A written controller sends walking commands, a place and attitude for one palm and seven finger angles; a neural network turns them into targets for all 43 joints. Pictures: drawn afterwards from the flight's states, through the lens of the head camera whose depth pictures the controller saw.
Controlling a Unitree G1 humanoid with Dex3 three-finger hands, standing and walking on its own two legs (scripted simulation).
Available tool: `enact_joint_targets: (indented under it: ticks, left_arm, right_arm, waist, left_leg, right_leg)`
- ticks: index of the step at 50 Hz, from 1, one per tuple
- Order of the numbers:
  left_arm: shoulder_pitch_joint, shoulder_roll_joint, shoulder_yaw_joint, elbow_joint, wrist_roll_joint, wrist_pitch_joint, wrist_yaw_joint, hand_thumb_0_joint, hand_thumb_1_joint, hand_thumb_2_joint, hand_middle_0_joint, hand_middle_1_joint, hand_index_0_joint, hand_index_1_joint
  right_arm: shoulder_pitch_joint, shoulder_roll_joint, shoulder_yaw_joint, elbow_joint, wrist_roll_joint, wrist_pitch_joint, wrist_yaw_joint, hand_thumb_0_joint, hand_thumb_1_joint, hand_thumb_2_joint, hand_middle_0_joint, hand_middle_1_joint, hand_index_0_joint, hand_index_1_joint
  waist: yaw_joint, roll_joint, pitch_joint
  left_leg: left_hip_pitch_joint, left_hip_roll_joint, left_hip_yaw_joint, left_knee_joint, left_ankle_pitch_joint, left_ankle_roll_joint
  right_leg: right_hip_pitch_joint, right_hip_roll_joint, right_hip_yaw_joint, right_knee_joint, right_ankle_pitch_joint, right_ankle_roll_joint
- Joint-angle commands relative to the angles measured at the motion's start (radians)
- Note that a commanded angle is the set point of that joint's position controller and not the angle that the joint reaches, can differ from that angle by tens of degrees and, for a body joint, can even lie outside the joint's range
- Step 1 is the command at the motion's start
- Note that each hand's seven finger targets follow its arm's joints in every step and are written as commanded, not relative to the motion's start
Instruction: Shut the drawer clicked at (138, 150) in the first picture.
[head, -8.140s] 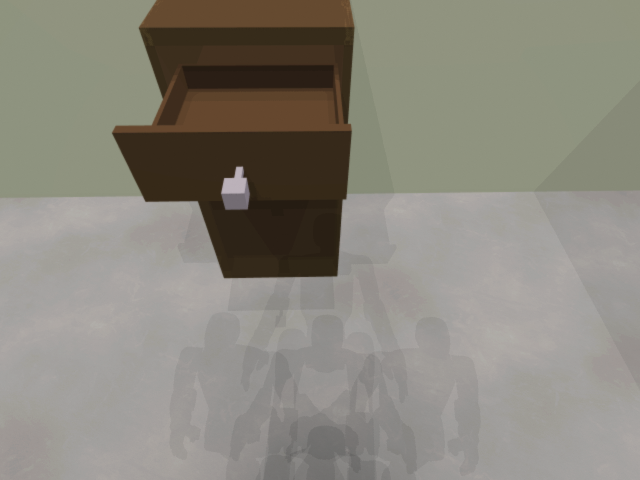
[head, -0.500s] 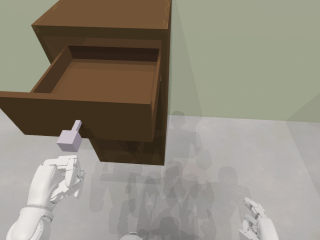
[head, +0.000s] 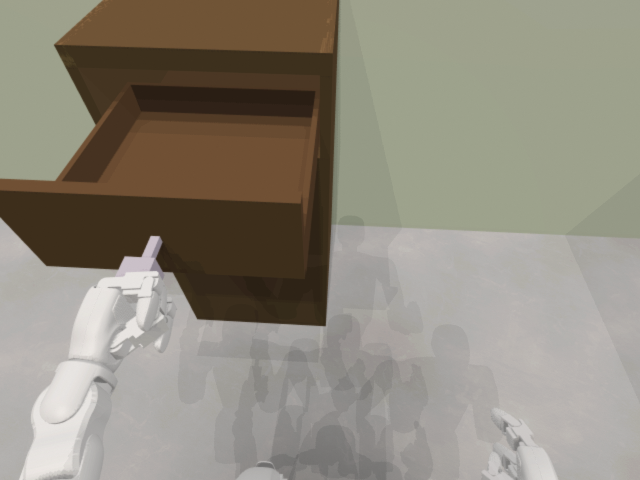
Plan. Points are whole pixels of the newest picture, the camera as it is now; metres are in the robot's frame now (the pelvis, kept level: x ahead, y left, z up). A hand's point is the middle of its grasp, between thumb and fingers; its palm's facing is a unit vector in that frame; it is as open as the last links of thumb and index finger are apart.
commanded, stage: push the drawer shut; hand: left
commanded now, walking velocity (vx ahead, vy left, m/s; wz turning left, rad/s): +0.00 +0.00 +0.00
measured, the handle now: (145, 264) +0.36 +0.24 +0.08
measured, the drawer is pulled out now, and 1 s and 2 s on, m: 0.28 0.17 0.05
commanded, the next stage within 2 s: none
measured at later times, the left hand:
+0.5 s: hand (181, 268) +0.35 +0.19 +0.07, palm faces -0.04 -1.00 -0.03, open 3.4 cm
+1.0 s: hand (191, 238) +0.40 +0.19 +0.07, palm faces -0.04 -1.00 -0.03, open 3.4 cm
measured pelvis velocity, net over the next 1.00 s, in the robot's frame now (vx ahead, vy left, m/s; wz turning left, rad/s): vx -0.01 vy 0.01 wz -0.01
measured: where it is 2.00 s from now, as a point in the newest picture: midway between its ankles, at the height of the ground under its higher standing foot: outside the picture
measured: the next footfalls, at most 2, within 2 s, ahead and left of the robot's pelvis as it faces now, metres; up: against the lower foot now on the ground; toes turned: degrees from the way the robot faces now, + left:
none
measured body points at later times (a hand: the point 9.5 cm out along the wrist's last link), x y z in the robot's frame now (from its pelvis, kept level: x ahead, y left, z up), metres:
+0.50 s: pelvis -0.02 +0.01 +0.00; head +0.03 +0.01 +0.45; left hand +0.35 +0.24 +0.08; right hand +0.10 -0.25 -0.10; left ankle +0.05 +0.13 -0.69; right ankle -0.03 -0.11 -0.69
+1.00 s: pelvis -0.01 +0.01 +0.00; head +0.05 +0.02 +0.44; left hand +0.40 +0.24 +0.08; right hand +0.08 -0.25 -0.11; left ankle +0.05 +0.13 -0.69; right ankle -0.03 -0.11 -0.69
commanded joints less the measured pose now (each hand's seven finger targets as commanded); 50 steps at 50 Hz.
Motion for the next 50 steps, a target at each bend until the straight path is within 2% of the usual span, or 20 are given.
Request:
enact_joint_targets:
  ticks: [1, 2, 4, 6, 7, 9, 13, 17, 19, 21, 24, 30, 31, 32, 33, 35, 41, 44, 47, 50]
  left_arm:
    - [-0.292, 0.195, 0.101, -0.13, -0.006, -0.052, 0.028, 0.0, 0.9, 0.9, -1.4, -1.6, -1.4, -1.6]
    - [-0.33, 0.177, 0.079, -0.115, -0.002, -0.051, 0.029, 0.0, 0.9, 0.9, -1.4, -1.6, -1.4, -1.6]
    - [-0.37, 0.2, 0.099, -0.069, 0.002, -0.048, 0.037, 0.0, 0.9, 0.9, -1.4, -1.6, -1.4, -1.6]
    - [-0.453, 0.216, 0.099, -0.041, 0.005, -0.047, 0.035, 0.0, 0.9, 0.9, -1.4, -1.6, -1.4, -1.6]
    - [-0.467, 0.199, 0.083, -0.01, 0.008, -0.041, 0.031, 0.0, 0.9, 0.9, -1.4, -1.6, -1.4, -1.6]
    - [-0.498, 0.229, 0.107, 0.017, 0.01, -0.039, 0.034, 0.0, 0.9, 0.9, -1.4, -1.6, -1.4, -1.6]
    - [-0.586, 0.249, 0.108, 0.098, 0.019, -0.028, 0.042, 0.0, 0.9, 0.9, -1.4, -1.6, -1.4, -1.6]
    - [-0.656, 0.203, 0.06, 0.108, 0.034, -0.034, 0.059, 0.0, 0.9, 0.9, -1.4, -1.6, -1.4, -1.6]
    - [-0.644, 0.222, 0.076, 0.147, 0.043, -0.041, 0.07, 0.0, 0.9, 0.9, -1.4, -1.6, -1.4, -1.6]
    - [-0.704, 0.196, 0.042, 0.143, 0.053, -0.051, 0.076, 0.0, 0.9, 0.9, -1.4, -1.6, -1.4, -1.6]
    - [-0.745, 0.223, 0.057, 0.195, 0.063, -0.063, 0.08, 0.0, 0.9, 0.9, -1.4, -1.6, -1.4, -1.6]
    - [-0.849, 0.207, 0.031, 0.238, 0.078, -0.074, 0.077, 0.0, 0.9, 0.9, -1.4, -1.6, -1.4, -1.6]
    - [-0.839, 0.218, 0.044, 0.255, 0.079, -0.074, 0.077, 0.0, 0.9, 0.9, -1.4, -1.6, -1.4, -1.6]
    - [-0.856, 0.203, 0.032, 0.257, 0.076, -0.073, 0.076, 0.0, 0.9, 0.9, -1.4, -1.6, -1.4, -1.6]
    - [-0.843, 0.243, 0.068, 0.267, 0.08, -0.074, 0.079, 0.0, 0.9, 0.9, -1.4, -1.6, -1.4, -1.6]
    - [-0.869, 0.215, 0.044, 0.262, 0.079, -0.077, 0.077, 0.0, 0.9, 0.9, -1.4, -1.6, -1.4, -1.6]
    - [-0.933, 0.252, 0.079, 0.33, 0.084, -0.089, 0.078, 0.0, 0.9, 0.9, -1.4, -1.6, -1.4, -1.6]
    - [-0.938, 0.248, 0.075, 0.34, 0.091, -0.098, 0.078, 0.0, 0.9, 0.9, -1.4, -1.6, -1.4, -1.6]
    - [-1.011, 0.242, 0.06, 0.374, 0.093, -0.102, 0.081, 0.0, 0.9, 0.9, -1.4, -1.6, -1.4, -1.6]
    - [-1.046, 0.249, 0.064, 0.397, 0.102, -0.116, 0.088, 0.0, 0.9, 0.9, -1.4, -1.6, -1.4, -1.6]
  right_arm:
    - [-0.053, -0.132, -0.052, -0.126, -0.001, -0.043, -0.013, 0.0, -0.9, -0.9, 0.2, 0.3, 0.2, 0.3]
    - [-0.055, -0.131, -0.048, -0.124, 0.0, -0.041, -0.013, 0.0, -0.9, -0.9, 0.2, 0.3, 0.2, 0.3]
    - [-0.051, -0.137, -0.048, -0.114, -0.001, -0.032, -0.015, 0.0, -0.9, -0.9, 0.2, 0.3, 0.2, 0.3]
    - [-0.051, -0.14, -0.047, -0.106, 0.001, -0.024, -0.019, 0.0, -0.9, -0.9, 0.2, 0.3, 0.2, 0.3]
    - [-0.05, -0.137, -0.046, -0.105, 0.002, -0.022, -0.02, 0.0, -0.9, -0.9, 0.2, 0.3, 0.2, 0.3]
    - [-0.046, -0.141, -0.046, -0.1, 0.002, -0.014, -0.02, 0.0, -0.9, -0.9, 0.2, 0.3, 0.2, 0.3]
    - [-0.034, -0.142, -0.04, -0.09, 0.003, 0.001, -0.02, 0.0, -0.9, -0.9, 0.2, 0.3, 0.2, 0.3]
    - [-0.023, -0.138, -0.043, -0.1, 0.002, 0.008, -0.011, 0.0, -0.9, -0.9, 0.2, 0.3, 0.2, 0.3]
    - [-0.011, -0.141, -0.044, -0.098, 0.0, 0.015, -0.005, 0.0, -0.9, -0.9, 0.2, 0.3, 0.2, 0.3]
    - [-0.003, -0.14, -0.045, -0.099, 0.0, 0.02, 0.001, 0.0, -0.9, -0.9, 0.2, 0.3, 0.2, 0.3]
    - [0.013, -0.145, -0.045, -0.09, -0.002, 0.03, 0.006, 0.0, -0.9, -0.9, 0.2, 0.3, 0.2, 0.3]
    - [0.044, -0.146, -0.053, -0.074, -0.002, 0.048, 0.011, 0.0, -0.9, -0.9, 0.2, 0.3, 0.2, 0.3]
    - [0.049, -0.148, -0.055, -0.071, -0.002, 0.051, 0.011, 0.0, -0.9, -0.9, 0.2, 0.3, 0.2, 0.3]
    - [0.052, -0.147, -0.054, -0.071, -0.002, 0.052, 0.013, 0.0, -0.9, -0.9, 0.2, 0.3, 0.2, 0.3]
    - [0.06, -0.153, -0.058, -0.066, -0.004, 0.056, 0.012, 0.0, -0.9, -0.9, 0.2, 0.3, 0.2, 0.3]
    - [0.062, -0.148, -0.057, -0.065, -0.003, 0.061, 0.014, 0.0, -0.9, -0.9, 0.2, 0.3, 0.2, 0.3]
    - [0.078, -0.15, -0.059, -0.055, -0.005, 0.076, 0.016, 0.0, -0.9, -0.9, 0.2, 0.3, 0.2, 0.3]
    - [0.084, -0.148, -0.059, -0.055, -0.006, 0.082, 0.02, 0.0, -0.9, -0.9, 0.2, 0.3, 0.2, 0.3]
    - [0.087, -0.148, -0.058, -0.046, -0.005, 0.089, 0.02, 0.0, -0.9, -0.9, 0.2, 0.3, 0.2, 0.3]
    - [0.099, -0.151, -0.06, -0.039, -0.008, 0.093, 0.021, 0.0, -0.9, -0.9, 0.2, 0.3, 0.2, 0.3]
  waist:
    - [-0.027, -0.015, -0.18]
    - [-0.033, -0.005, -0.164]
    - [-0.038, -0.038, -0.165]
    - [-0.047, -0.031, -0.17]
    - [-0.045, -0.019, -0.165]
    - [-0.037, -0.012, -0.196]
    - [-0.044, -0.014, -0.188]
    - [-0.047, 0.01, -0.219]
    - [-0.038, -0.006, -0.22]
    - [-0.051, -0.003, -0.227]
    - [-0.057, -0.01, -0.207]
    - [-0.074, 0.001, -0.25]
    - [-0.063, 0.016, -0.255]
    - [-0.073, 0.003, -0.258]
    - [-0.06, 0.0, -0.278]
    - [-0.066, 0.011, -0.291]
    - [-0.072, -0.012, -0.275]
    - [-0.068, 0.03, -0.302]
    - [-0.089, 0.024, -0.271]
    - [-0.09, 0.029, -0.287]
  left_leg:
    - [0.229, -0.021, 0.02, -0.095, 0.144, 0.051]
    - [0.228, -0.022, 0.016, -0.1, 0.13, 0.051]
    - [0.209, -0.021, 0.015, -0.097, 0.106, 0.053]
    - [0.209, -0.02, 0.014, -0.099, 0.08, 0.053]
    - [0.212, -0.022, 0.014, -0.102, 0.069, 0.051]
    - [0.212, -0.02, 0.012, -0.103, 0.067, 0.052]
    - [0.201, -0.019, 0.006, -0.107, 0.042, 0.053]
    - [0.245, -0.017, 0.001, -0.117, 0.053, 0.049]
    - [0.229, -0.016, 0.001, -0.115, 0.056, 0.049]
    - [0.242, -0.015, -0.002, -0.116, 0.061, 0.048]
    - [0.221, -0.016, -0.001, -0.109, 0.059, 0.051]
    - [0.253, -0.014, -0.002, -0.098, 0.092, 0.052]
    - [0.256, -0.014, -0.004, -0.099, 0.093, 0.049]
    - [0.263, -0.015, -0.002, -0.097, 0.104, 0.052]
    - [0.26, -0.012, -0.005, -0.093, 0.116, 0.052]
    - [0.278, -0.014, -0.003, -0.093, 0.139, 0.051]
    - [0.252, -0.014, 0.002, -0.082, 0.146, 0.054]
    - [0.277, -0.014, 0.003, -0.077, 0.175, 0.05]
    - [0.266, -0.011, -0.001, -0.075, 0.152, 0.051]
    - [0.279, -0.01, -0.007, -0.071, 0.159, 0.05]
  right_leg:
    - [-0.054, -0.007, 0.013, -0.169, 0.277, 0.024]
    - [-0.067, -0.007, 0.008, -0.168, 0.258, 0.021]
    - [-0.071, -0.007, 0.016, -0.176, 0.224, 0.024]
    - [-0.085, -0.008, 0.018, -0.18, 0.187, 0.023]
    - [-0.089, -0.008, 0.016, -0.182, 0.174, 0.021]
    - [-0.077, -0.008, 0.019, -0.18, 0.163, 0.019]
    - [-0.08, -0.006, 0.02, -0.189, 0.133, 0.017]
    - [-0.098, -0.004, 0.009, -0.18, 0.151, 0.013]
    - [-0.09, -0.001, 0.01, -0.177, 0.151, 0.011]
    - [-0.102, 0.002, 0.006, -0.171, 0.16, 0.011]
    - [-0.106, 0.004, 0.012, -0.171, 0.163, 0.01]
    - [-0.121, 0.005, 0.012, -0.162, 0.2, 0.009]
    - [-0.119, 0.005, 0.01, -0.16, 0.197, 0.006]
    - [-0.119, 0.005, 0.01, -0.164, 0.211, 0.008]
    - [-0.105, 0.007, 0.01, -0.157, 0.219, 0.005]
    - [-0.105, 0.005, 0.008, -0.156, 0.247, 0.006]
    - [-0.106, 0.007, 0.014, -0.156, 0.264, 0.007]
    - [-0.108, 0.006, 0.012, -0.145, 0.287, 0.003]
    - [-0.14, 0.009, 0.011, -0.15, 0.262, 0.005]
    - [-0.153, 0.01, 0.01, -0.143, 0.259, 0.003]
